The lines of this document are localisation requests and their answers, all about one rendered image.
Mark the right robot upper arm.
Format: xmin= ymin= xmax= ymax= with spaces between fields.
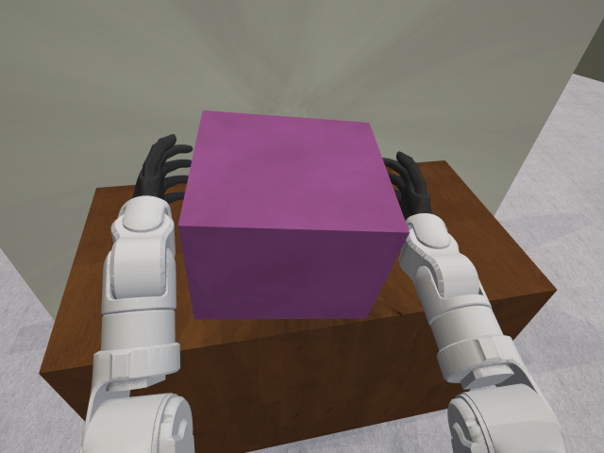
xmin=447 ymin=384 xmax=567 ymax=453

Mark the pedestal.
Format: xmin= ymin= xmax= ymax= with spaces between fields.
xmin=39 ymin=160 xmax=557 ymax=453

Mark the left robot hand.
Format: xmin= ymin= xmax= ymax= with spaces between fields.
xmin=132 ymin=134 xmax=193 ymax=204

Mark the left robot forearm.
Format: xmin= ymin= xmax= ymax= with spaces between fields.
xmin=80 ymin=195 xmax=180 ymax=453

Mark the carton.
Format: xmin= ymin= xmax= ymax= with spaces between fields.
xmin=178 ymin=110 xmax=410 ymax=319

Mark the left robot upper arm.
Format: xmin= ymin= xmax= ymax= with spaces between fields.
xmin=82 ymin=393 xmax=194 ymax=453

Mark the right robot forearm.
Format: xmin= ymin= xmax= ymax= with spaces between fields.
xmin=399 ymin=213 xmax=568 ymax=453

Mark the right robot hand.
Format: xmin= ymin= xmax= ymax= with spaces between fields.
xmin=383 ymin=151 xmax=432 ymax=221

